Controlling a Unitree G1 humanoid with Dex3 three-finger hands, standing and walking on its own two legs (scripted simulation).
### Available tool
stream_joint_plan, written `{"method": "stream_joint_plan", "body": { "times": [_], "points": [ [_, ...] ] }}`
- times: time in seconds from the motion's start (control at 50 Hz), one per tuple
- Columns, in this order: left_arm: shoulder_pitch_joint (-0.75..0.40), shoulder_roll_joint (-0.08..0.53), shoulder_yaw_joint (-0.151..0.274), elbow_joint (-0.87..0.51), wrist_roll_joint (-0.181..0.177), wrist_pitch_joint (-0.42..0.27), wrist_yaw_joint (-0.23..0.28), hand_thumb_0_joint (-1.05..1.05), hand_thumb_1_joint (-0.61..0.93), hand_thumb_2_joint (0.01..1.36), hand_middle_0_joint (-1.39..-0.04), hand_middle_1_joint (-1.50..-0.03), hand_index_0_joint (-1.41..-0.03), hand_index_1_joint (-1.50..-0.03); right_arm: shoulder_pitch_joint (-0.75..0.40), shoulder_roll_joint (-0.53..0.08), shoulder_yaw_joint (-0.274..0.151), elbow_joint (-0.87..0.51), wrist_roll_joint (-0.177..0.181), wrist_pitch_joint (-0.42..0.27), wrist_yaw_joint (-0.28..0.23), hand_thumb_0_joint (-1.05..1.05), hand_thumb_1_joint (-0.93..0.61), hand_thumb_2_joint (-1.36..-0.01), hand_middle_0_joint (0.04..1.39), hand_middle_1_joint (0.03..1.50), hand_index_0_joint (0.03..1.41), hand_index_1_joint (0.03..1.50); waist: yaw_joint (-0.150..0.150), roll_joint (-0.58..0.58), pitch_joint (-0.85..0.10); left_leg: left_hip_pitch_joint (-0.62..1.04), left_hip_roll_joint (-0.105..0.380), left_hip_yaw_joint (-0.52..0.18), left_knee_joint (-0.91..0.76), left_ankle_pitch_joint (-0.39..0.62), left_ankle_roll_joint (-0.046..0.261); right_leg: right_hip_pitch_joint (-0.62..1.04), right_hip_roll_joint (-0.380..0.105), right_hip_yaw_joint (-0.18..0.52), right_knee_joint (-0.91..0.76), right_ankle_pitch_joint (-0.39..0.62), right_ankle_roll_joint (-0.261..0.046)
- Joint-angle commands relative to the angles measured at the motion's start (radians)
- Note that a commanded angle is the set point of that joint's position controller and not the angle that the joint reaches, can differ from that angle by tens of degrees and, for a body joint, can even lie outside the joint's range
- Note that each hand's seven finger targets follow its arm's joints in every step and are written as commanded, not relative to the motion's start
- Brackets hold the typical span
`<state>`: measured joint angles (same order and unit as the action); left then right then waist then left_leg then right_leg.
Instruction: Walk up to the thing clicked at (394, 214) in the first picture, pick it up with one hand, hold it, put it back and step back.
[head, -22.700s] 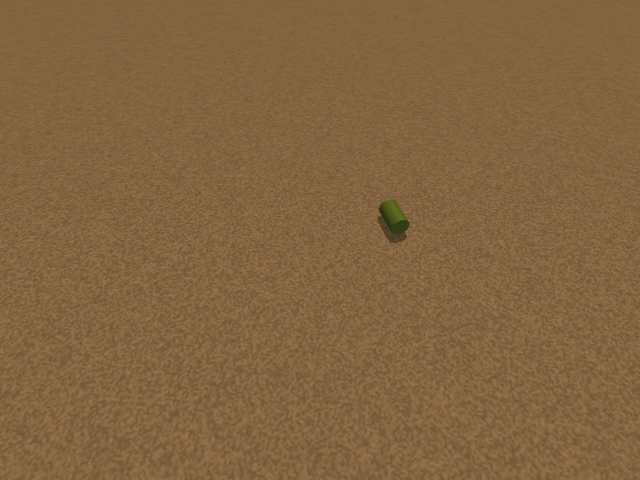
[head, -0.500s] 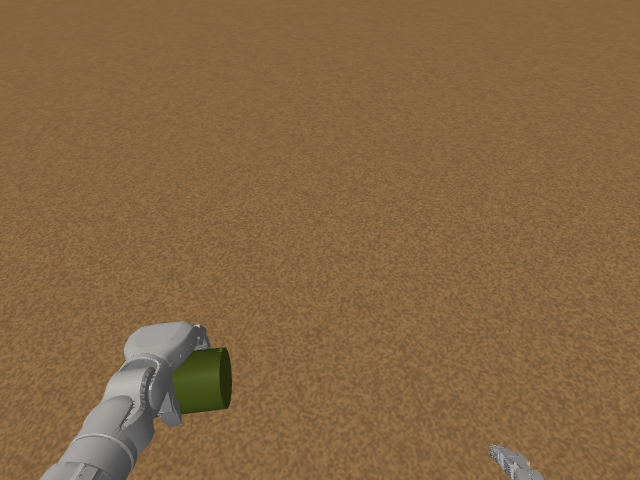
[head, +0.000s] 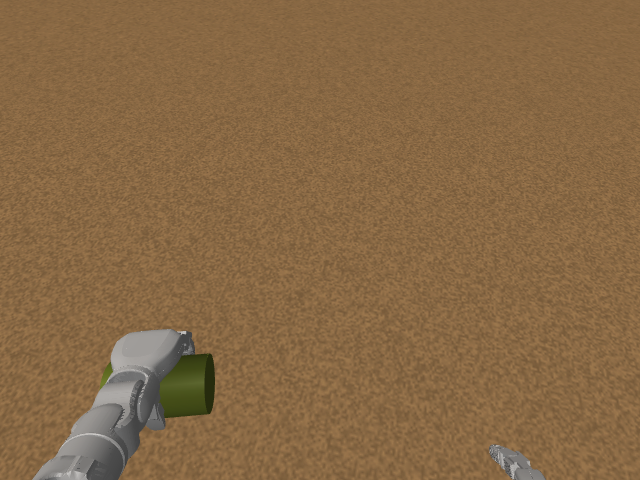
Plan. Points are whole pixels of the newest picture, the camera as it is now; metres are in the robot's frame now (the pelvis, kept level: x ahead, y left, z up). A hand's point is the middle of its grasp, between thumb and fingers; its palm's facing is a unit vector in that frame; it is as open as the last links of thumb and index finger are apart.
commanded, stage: crouch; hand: left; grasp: from above
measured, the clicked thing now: (161, 386) +0.29 +0.23 -0.13
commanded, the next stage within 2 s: lower in 1.52 s
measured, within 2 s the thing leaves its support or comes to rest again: neither
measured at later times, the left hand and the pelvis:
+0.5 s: hand (191, 378) +0.37 +0.25 -0.34, palm faces -0.45 -0.01 -0.89, open 11.1 cm; pelvis -0.04 +0.02 -0.20, yaw -2 degrees
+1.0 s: hand (200, 388) +0.40 +0.27 -0.50, palm faces -0.44 -0.03 -0.90, open 11.1 cm; pelvis -0.05 +0.01 -0.33, yaw -5 degrees
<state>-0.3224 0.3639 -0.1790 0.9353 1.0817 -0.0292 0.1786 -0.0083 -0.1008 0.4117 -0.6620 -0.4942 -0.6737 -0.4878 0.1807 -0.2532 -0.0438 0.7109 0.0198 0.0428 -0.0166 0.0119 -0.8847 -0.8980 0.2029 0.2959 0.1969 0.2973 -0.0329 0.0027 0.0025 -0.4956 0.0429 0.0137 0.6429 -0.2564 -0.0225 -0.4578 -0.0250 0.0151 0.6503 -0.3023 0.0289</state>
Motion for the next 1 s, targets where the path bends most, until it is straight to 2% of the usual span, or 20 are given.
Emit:
{"method": "stream_joint_plan", "body": {
  "times": [0.0,0.02,0.12,0.16,0.2,0.26,0.28,0.4,0.44,0.48,0.56,0.6,0.62,0.64,0.68,0.8,0.82,0.88,0.92,0.98],
  "points": [
    [-0.451,0.193,0.089,-0.117,0.061,-0.021,0.157,0.000,0.763,0.870,-1.088,-0.733,-1.097,-0.724,0.059,-0.148,-0.070,-0.047,-0.026,-0.036,0.006,0.000,-0.882,-0.893,0.200,0.299,0.200,0.299,-0.046,0.036,-0.399,0.034,-0.046,0.023,0.169,0.109,0.012,-0.168,0.029,-0.015,0.087,0.141,-0.029],
    [-0.474,0.229,0.117,-0.128,0.072,-0.025,0.179,0.000,0.753,0.855,-1.075,-0.740,-1.089,-0.727,0.071,-0.154,-0.076,-0.040,-0.032,-0.039,0.008,0.000,-0.883,-0.893,0.200,0.299,0.200,0.299,-0.037,0.060,-0.447,-0.001,-0.041,0.022,0.214,0.109,0.011,-0.208,0.033,-0.013,0.132,0.139,-0.032],
    [-0.531,0.189,0.105,0.098,0.093,0.000,0.251,0.000,0.688,0.799,-1.005,-0.732,-1.029,-0.708,0.113,-0.166,-0.079,-0.027,-0.045,-0.054,0.005,0.000,-0.881,-0.891,0.200,0.299,0.200,0.299,-0.088,0.042,-0.452,-0.243,-0.031,0.003,0.396,0.013,0.019,-0.462,0.047,-0.039,0.320,0.043,-0.044],
    [-0.572,0.262,0.149,0.117,0.087,0.001,0.270,0.000,0.634,0.763,-0.945,-0.740,-0.976,-0.708,0.113,-0.172,-0.084,-0.028,-0.051,-0.067,0.000,0.000,-0.880,-0.891,0.200,0.299,0.200,0.299,-0.063,0.083,-0.517,-0.331,-0.033,-0.006,0.463,-0.017,0.016,-0.536,0.049,-0.048,0.405,0.009,-0.051],
    [-0.628,0.277,0.163,0.087,0.070,0.005,0.280,0.000,0.627,0.758,-0.942,-0.724,-0.971,-0.694,0.128,-0.172,-0.086,-0.033,-0.055,-0.077,-0.001,0.000,-0.877,-0.889,0.200,0.299,0.200,0.299,-0.062,0.128,-0.606,-0.373,-0.030,-0.017,0.522,-0.038,0.016,-0.606,0.051,-0.056,0.483,-0.013,-0.057],
    [-0.621,0.255,0.151,0.154,0.066,0.021,0.280,0.000,0.619,0.792,-0.964,-0.712,-0.980,-0.696,0.138,-0.176,-0.083,-0.026,-0.061,-0.081,-0.006,0.000,-0.881,-0.892,0.200,0.299,0.200,0.299,-0.081,0.128,-0.645,-0.467,-0.025,-0.032,0.606,-0.081,0.020,-0.716,0.054,-0.065,0.583,-0.049,-0.061],
    [-0.644,0.297,0.174,0.146,0.066,0.020,0.277,0.000,0.622,0.774,-0.963,-0.715,-0.982,-0.697,0.141,-0.180,-0.085,-0.022,-0.065,-0.083,-0.007,0.000,-0.882,-0.892,0.200,0.299,0.200,0.299,-0.073,0.140,-0.684,-0.485,-0.023,-0.042,0.632,-0.084,0.022,-0.742,0.055,-0.069,0.621,-0.055,-0.061],
    [-0.654,0.361,0.231,0.156,0.054,0.022,0.250,0.000,0.563,0.824,-0.941,-0.712,-0.949,-0.705,0.148,-0.184,-0.085,-0.021,-0.080,-0.088,0.001,0.000,-0.883,-0.893,0.200,0.299,0.200,0.299,-0.076,0.177,-0.796,-0.585,-0.017,-0.071,0.778,-0.084,0.020,-0.911,0.047,-0.084,0.784,-0.077,-0.066],
    [-0.694,0.396,0.242,0.136,0.069,0.008,0.243,0.000,0.573,0.815,-0.956,-0.696,-0.962,-0.691,0.151,-0.183,-0.081,-0.012,-0.082,-0.088,0.003,0.000,-0.884,-0.894,0.200,0.299,0.200,0.299,-0.085,0.183,-0.809,-0.645,-0.020,-0.071,0.828,-0.113,0.023,-0.965,0.048,-0.086,0.829,-0.097,-0.067],
    [-0.669,0.380,0.242,0.183,0.070,-0.009,0.234,0.000,0.601,0.799,-0.974,-0.683,-0.983,-0.674,0.155,-0.175,-0.076,-0.014,-0.087,-0.092,0.011,0.000,-0.884,-0.893,0.200,0.299,0.200,0.299,-0.103,0.140,-0.762,-0.738,-0.024,-0.069,0.878,-0.180,0.033,-1.016,0.045,-0.087,0.852,-0.146,-0.062],
    [-0.750,0.450,0.282,0.125,0.085,-0.052,0.230,0.000,0.606,0.791,-0.969,-0.691,-0.984,-0.676,0.166,-0.187,-0.072,-0.009,-0.098,-0.105,0.025,0.000,-0.885,-0.894,0.200,0.299,0.200,0.299,-0.115,0.169,-0.847,-0.777,-0.026,-0.085,0.968,-0.188,0.035,-1.102,0.042,-0.095,0.940,-0.162,-0.061],
    [-0.783,0.442,0.277,0.128,0.094,-0.072,0.238,0.000,0.630,0.793,-0.984,-0.691,-1.000,-0.675,0.173,-0.195,-0.066,0.002,-0.106,-0.114,0.034,0.000,-0.885,-0.894,0.200,0.299,0.200,0.299,-0.136,0.178,-0.850,-0.784,-0.020,-0.095,1.007,-0.182,0.034,-1.149,0.038,-0.102,0.978,-0.156,-0.059],
    [-0.797,0.447,0.280,0.121,0.096,-0.081,0.242,0.000,0.634,0.789,-0.994,-0.675,-1.008,-0.662,0.175,-0.200,-0.065,0.006,-0.109,-0.119,0.038,0.000,-0.886,-0.895,0.200,0.299,0.200,0.299,-0.138,0.195,-0.862,-0.783,-0.020,-0.095,1.027,-0.170,0.032,-1.173,0.037,-0.103,0.993,-0.150,-0.058],
    [-0.831,0.502,0.304,0.098,0.105,-0.092,0.254,0.000,0.615,0.786,-0.992,-0.662,-1.003,-0.653,0.174,-0.201,-0.062,0.006,-0.109,-0.120,0.039,0.000,-0.888,-0.896,0.200,0.299,0.200,0.299,-0.124,0.224,-0.887,-0.788,-0.021,-0.084,1.041,-0.172,0.032,-1.172,0.041,-0.100,1.006,-0.150,-0.061],
    [-0.795,0.504,0.314,0.115,0.113,-0.099,0.263,0.000,0.626,0.787,-0.998,-0.672,-1.011,-0.660,0.182,-0.197,-0.055,0.008,-0.118,-0.124,0.048,0.000,-0.892,-0.898,0.200,0.299,0.200,0.299,-0.122,0.229,-0.903,-0.804,-0.023,-0.068,1.092,-0.143,0.036,-1.166,0.042,-0.101,1.024,-0.123,-0.056],
    [-0.885,0.552,0.325,0.117,0.135,-0.097,0.278,0.000,0.613,0.868,-1.030,-0.639,-1.018,-0.652,0.181,-0.206,-0.051,0.017,-0.132,-0.124,0.065,0.000,-0.895,-0.900,0.200,0.299,0.200,0.299,-0.126,0.296,-0.916,-0.839,-0.014,-0.058,1.172,-0.143,0.033,-1.245,0.050,-0.108,1.098,-0.128,-0.062],
    [-0.858,0.524,0.317,0.157,0.134,-0.091,0.278,0.000,0.622,0.862,-1.030,-0.644,-1.022,-0.653,0.182,-0.202,-0.046,0.020,-0.134,-0.124,0.067,0.000,-0.896,-0.900,0.200,0.299,0.200,0.299,-0.134,0.286,-0.892,-0.853,-0.015,-0.060,1.180,-0.146,0.032,-1.260,0.049,-0.111,1.106,-0.131,-0.060],
    [-0.840,0.548,0.330,0.209,0.135,-0.078,0.277,0.000,0.654,0.868,-1.049,-0.640,-1.042,-0.649,0.173,-0.204,-0.041,0.018,-0.138,-0.125,0.073,0.000,-0.892,-0.898,0.200,0.299,0.200,0.299,-0.123,0.282,-0.850,-0.912,-0.013,-0.061,1.202,-0.181,0.033,-1.292,0.051,-0.117,1.138,-0.153,-0.062],
    [-0.862,0.529,0.308,0.225,0.132,-0.074,0.263,0.000,0.659,0.883,-1.059,-0.639,-1.047,-0.653,0.177,-0.209,-0.043,0.019,-0.139,-0.122,0.078,0.000,-0.893,-0.899,0.200,0.299,0.200,0.299,-0.146,0.263,-0.843,-0.946,-0.013,-0.059,1.228,-0.188,0.037,-1.297,0.056,-0.121,1.151,-0.146,-0.059],
    [-0.839,0.550,0.313,0.245,0.125,-0.071,0.243,0.000,0.659,0.833,-1.046,-0.643,-1.044,-0.647,0.170,-0.204,-0.038,0.013,-0.137,-0.118,0.087,0.000,-0.895,-0.899,0.200,0.299,0.200,0.299,-0.136,0.270,-0.806,-0.997,-0.015,-0.059,1.245,-0.193,0.036,-1.305,0.057,-0.124,1.181,-0.150,-0.060]
  ]
}}
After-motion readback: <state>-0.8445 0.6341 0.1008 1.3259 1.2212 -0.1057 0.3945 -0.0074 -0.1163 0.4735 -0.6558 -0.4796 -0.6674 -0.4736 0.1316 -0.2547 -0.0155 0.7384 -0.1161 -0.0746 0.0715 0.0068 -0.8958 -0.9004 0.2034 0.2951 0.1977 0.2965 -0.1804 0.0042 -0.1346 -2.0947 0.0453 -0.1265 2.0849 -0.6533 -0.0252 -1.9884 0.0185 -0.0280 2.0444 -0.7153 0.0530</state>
